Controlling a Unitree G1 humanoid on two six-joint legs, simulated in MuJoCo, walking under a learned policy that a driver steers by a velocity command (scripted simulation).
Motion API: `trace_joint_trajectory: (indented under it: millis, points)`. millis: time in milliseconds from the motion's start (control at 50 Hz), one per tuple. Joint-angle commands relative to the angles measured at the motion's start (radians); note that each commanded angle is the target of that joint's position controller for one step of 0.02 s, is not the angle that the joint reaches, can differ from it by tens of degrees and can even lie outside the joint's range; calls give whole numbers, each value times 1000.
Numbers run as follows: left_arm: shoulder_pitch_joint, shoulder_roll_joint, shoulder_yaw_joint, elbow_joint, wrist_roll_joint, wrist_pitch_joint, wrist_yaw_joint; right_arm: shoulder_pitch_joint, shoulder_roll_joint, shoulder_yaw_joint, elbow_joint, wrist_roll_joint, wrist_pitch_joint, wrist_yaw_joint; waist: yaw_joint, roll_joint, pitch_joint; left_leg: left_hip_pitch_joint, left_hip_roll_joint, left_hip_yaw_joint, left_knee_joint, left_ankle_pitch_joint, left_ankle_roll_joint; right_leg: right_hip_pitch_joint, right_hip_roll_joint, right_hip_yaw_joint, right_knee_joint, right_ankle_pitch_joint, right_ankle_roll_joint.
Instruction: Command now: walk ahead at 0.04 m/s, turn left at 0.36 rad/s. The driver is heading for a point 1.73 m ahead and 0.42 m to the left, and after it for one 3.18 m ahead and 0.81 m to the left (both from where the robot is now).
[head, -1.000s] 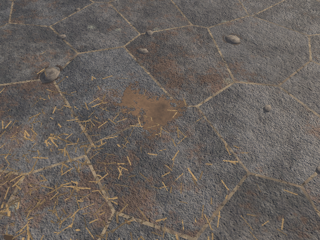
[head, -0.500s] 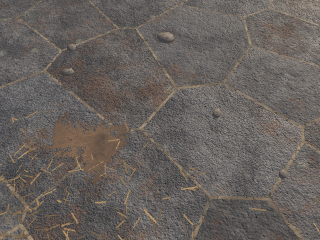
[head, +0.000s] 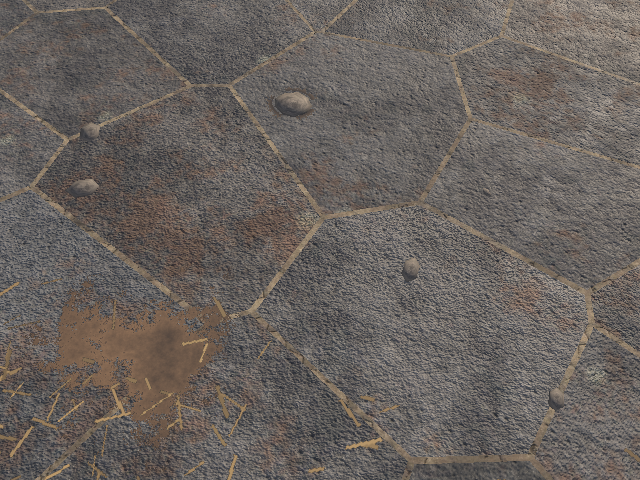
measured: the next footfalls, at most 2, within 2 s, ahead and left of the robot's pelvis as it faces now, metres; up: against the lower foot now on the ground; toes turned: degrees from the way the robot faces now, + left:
right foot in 0.14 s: +0.07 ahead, -0.14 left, +0.00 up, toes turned +10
left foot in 0.58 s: +0.01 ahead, +0.11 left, +0.00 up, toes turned +23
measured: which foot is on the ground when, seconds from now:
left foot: down 0.00-0.16, up 0.18-0.56, down 0.58-1.00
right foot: up 0.00-0.12, down 0.14-0.58, up 0.60-0.96, down 0.98-1.00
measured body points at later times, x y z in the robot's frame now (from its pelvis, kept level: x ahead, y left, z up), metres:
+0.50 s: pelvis +0.01 -0.03 +0.01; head +0.05 -0.02 +0.46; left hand +0.05 +0.28 -0.10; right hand +0.25 -0.24 -0.10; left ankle -0.03 +0.11 -0.70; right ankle +0.03 -0.15 -0.73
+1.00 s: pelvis +0.01 +0.01 +0.00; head +0.02 +0.01 +0.45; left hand -0.01 +0.31 -0.11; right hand +0.27 -0.14 -0.10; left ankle -0.03 +0.10 -0.73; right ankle +0.07 -0.12 -0.74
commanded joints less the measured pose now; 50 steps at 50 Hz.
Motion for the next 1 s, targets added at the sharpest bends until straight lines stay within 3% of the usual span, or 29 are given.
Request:
trace_joint_trajectory:
  millis: [20, 80, 120, 140, 160, 180, 200, 220, 260, 320, 360, 400, 500, 540, 560, 580, 600, 620, 640, 660, 680, 700, 760, 820, 880, 920, 960, 980, 1000]
  points:
    - [91, 67, 21, -26, -4, -15, 6, -44, -180, -55, -85, 7, 5, -22, 30, 167, -187, 140, 198, -307, -185, -195, 151, 63, 21, -18, -122, 81, 0]
    - [99, 81, 24, -24, -7, -27, -5, -40, -185, -61, -97, 13, 18, -29, 35, 178, -181, 131, 198, -352, -185, -251, 140, 117, 24, -17, -256, 142, -18]
    - [147, 90, 30, -7, -7, -36, -15, -48, -181, -62, -107, 24, 31, -38, 68, 170, -166, 67, 161, -341, -158, -308, 100, 231, 21, -41, -422, 241, -51]
    - [175, 130, 42, -5, 2, -38, -14, -29, -162, -56, -109, 25, 34, -41, 74, 129, -164, -15, 120, -307, -97, -370, 55, 321, -63, 12, -494, 241, -85]
    - [190, 222, 62, -10, 32, -36, -10, -50, -122, -46, -138, 26, 30, -39, 64, -93, -130, -195, 8, -154, 124, -449, 0, 356, -273, 246, -588, 157, -189]
    - [111, 240, 65, -35, 68, -39, -14, -40, -140, -55, -156, 21, 15, -33, 41, -286, -101, -245, -55, -37, 380, -520, -35, 242, -434, 439, -650, 288, -301]
    - [30, 175, 45, -74, 68, -48, -7, 10, -201, -76, -125, 11, 11, -29, 9, -198, -103, -216, -8, -70, 562, -481, -56, 211, -421, 373, -627, 381, -309]
    - [-29, 135, 33, -89, 46, -52, -2, 65, -210, -85, -90, 15, 20, -27, -20, -136, -98, -204, -11, -57, 636, -423, -67, 204, -355, 257, -599, 431, -259]
    - [-47, 113, 21, -95, 13, -53, 1, 103, -168, -76, -66, 10, 42, -34, -12, -111, -81, -240, 2, -33, 769, -347, -103, 240, -299, 138, -564, 523, -225]
    - [25, 121, 19, -81, 17, -39, 10, 26, -133, -57, -120, 25, 47, -25, 36, -139, -64, -282, 36, 28, 719, -290, -143, 308, -274, 39, -556, 604, -250]
    - [76, 145, 27, -70, 17, -29, 15, -30, -120, -46, -158, 25, 46, -17, 76, -155, -79, -289, 64, 45, 609, -288, -161, 394, -299, 35, -547, 632, -267]
    - [81, 177, 38, -72, 14, -22, 13, -45, -108, -35, -185, 23, 46, -3, 87, -168, -100, -223, 90, 75, 508, -314, -160, 407, -322, 12, -537, 653, -275]
    - [59, 218, 57, -79, -5, -20, -11, -33, -131, -40, -216, 24, 54, 20, 80, -195, -113, -29, 82, 165, 287, -320, -104, 348, -355, -46, -501, 700, -264]
    - [34, 219, 59, -77, -25, -24, -17, 11, -131, -47, -211, 24, 60, 27, 42, -186, -117, 67, 66, 187, 111, -216, -56, 329, -352, -75, -434, 685, -224]
    - [48, 201, 56, -66, -33, -27, -20, 55, -140, -56, -196, 21, 60, 24, 20, -159, -129, 171, 45, 188, -10, -103, -23, 284, -326, -114, -365, 628, -176]
    - [104, 161, 46, -48, -16, -33, -25, 106, -198, -77, -188, 21, 59, 12, 16, -33, -170, 357, 98, 75, -64, 120, 22, 150, -270, -194, -205, 475, -94]
    - [96, 75, 12, -100, 48, -39, -35, 126, -331, -101, -212, 8, 55, -7, 44, 315, -196, 556, 397, -311, -12, 617, 170, -188, -130, -253, 121, -147, 12]
    - [2, 123, 24, -124, 32, -43, -29, 142, -286, -83, -225, -21, 32, 5, -40, 224, -264, 477, 493, -388, -39, 630, 339, -259, -71, -92, 297, -247, 29]
    - [-29, 160, 35, -123, 0, -36, -24, 113, -250, -70, -217, -28, 13, 11, -34, 144, -221, 424, 436, -290, -58, 528, 315, -259, -95, -54, 358, -179, 19]
    - [-20, 160, 38, -111, -8, -28, -18, 53, -218, -62, -211, -15, 2, 8, -1, 119, -176, 382, 368, -215, -64, 419, 253, -262, -108, -44, 334, -95, 10]
    - [-3, 161, 41, -91, 1, -19, -9, 9, -187, -50, -213, 0, 2, 3, 17, 95, -157, 354, 328, -175, -68, 349, 210, -252, -117, -36, 300, -31, 12]
    - [20, 165, 43, -83, 8, -12, -5, -22, -178, -43, -213, 6, 4, -1, 38, 109, -148, 300, 304, -141, -77, 353, 198, -201, -110, -42, 292, 28, 20]
    - [69, 138, 35, -66, 1, -10, -9, -34, -155, -29, -205, -8, 1, -10, 56, 121, -166, 266, 272, -97, -98, 307, 198, -113, -94, -53, 208, 119, 32]
    - [36, 104, 17, -74, 4, -10, -13, -31, -156, -26, -187, -9, 2, -15, 33, 129, -147, 256, 264, -102, -106, 179, 192, -47, -103, -50, 9, 139, 31]
    - [21, 115, 15, -78, 1, -13, -19, -22, -169, -26, -166, -13, 4, -8, 11, 141, -116, 210, 271, -137, -115, 51, 204, 38, -94, -62, -124, 110, 22]
    - [29, 117, 15, -74, -2, -17, -21, -25, -157, -18, -152, -10, 4, -2, 13, 137, -98, 193, 269, -165, -109, -5, 198, 86, -86, -67, -219, 122, 11]
    - [72, 93, 8, -55, 6, -27, -28, -42, -126, -2, -136, 1, 2, 0, 57, 105, -92, 154, 237, -153, -77, -38, 152, 215, -76, -81, -446, 302, -12]
    - [79, 110, 6, -55, 20, -34, -29, -5, -104, 7, -120, -5, -5, 2, 53, 66, -109, 125, 207, -142, -63, -69, 103, 303, -110, -34, -492, 436, -28]
    - [90, 167, 15, -63, 25, -36, -25, 31, -95, 10, -113, -25, -15, 5, 19, -25, -135, 91, 148, -91, -9, -146, 53, 370, -196, 40, -464, 631, -57]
